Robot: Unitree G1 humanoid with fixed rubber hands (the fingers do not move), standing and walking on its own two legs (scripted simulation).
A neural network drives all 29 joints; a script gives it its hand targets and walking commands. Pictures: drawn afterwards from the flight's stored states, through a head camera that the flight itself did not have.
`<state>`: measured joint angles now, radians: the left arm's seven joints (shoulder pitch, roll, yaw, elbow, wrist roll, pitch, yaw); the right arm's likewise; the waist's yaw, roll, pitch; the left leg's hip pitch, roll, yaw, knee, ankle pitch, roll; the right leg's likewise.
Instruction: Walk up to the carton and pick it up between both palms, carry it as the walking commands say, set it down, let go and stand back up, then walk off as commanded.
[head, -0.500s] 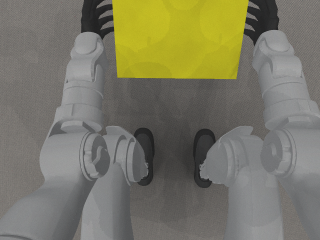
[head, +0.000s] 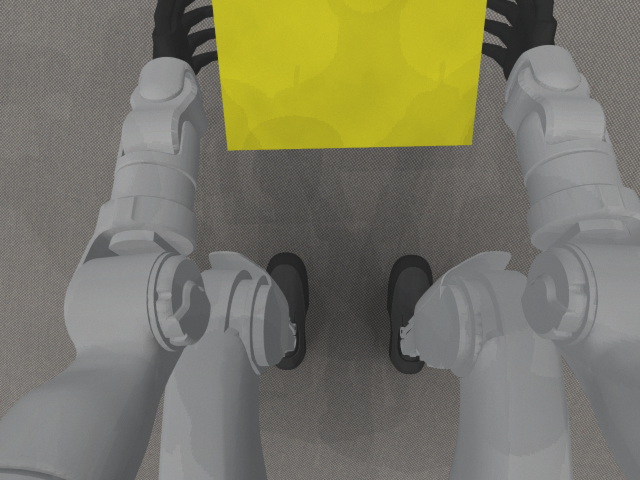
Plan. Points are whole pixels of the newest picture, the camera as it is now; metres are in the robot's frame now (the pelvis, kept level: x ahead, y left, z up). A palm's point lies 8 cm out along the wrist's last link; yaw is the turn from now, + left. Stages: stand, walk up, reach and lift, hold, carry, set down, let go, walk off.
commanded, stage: set down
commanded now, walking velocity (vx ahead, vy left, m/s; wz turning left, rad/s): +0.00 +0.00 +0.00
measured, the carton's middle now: (344, 70) +0.53 +0.00 -0.27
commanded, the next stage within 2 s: none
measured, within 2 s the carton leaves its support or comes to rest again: neither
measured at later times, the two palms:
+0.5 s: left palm (176, 59) +0.52 +0.18 -0.17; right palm (520, 44) +0.53 -0.17 -0.18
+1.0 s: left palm (186, 70) +0.52 +0.18 -0.19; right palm (520, 63) +0.51 -0.19 -0.21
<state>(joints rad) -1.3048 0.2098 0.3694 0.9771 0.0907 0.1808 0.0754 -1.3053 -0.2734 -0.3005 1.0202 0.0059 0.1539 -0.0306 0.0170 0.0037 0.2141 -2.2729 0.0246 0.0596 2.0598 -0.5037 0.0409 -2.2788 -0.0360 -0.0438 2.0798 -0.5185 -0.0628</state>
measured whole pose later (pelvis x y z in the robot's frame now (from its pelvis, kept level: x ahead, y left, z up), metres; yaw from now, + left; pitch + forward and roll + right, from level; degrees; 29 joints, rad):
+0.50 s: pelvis +0.00 +0.00 -0.01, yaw +0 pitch +41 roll +1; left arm -1.35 0.24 0.36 1.03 0.08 0.16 0.06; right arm -1.35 -0.29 -0.30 1.07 0.01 0.12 -0.01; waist 0.02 0.00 0.24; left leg -2.29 0.02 0.06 2.08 -0.50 0.04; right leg -2.29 -0.04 -0.04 2.10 -0.52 -0.06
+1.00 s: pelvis +0.00 +0.00 -0.01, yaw +0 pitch +40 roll +2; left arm -1.36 0.29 0.16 1.15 -0.14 0.03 0.09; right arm -1.37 -0.34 -0.19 1.21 0.12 0.01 -0.07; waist 0.02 0.00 0.28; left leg -2.29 0.02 0.06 2.10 -0.51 0.04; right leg -2.29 -0.04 -0.04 2.12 -0.52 -0.06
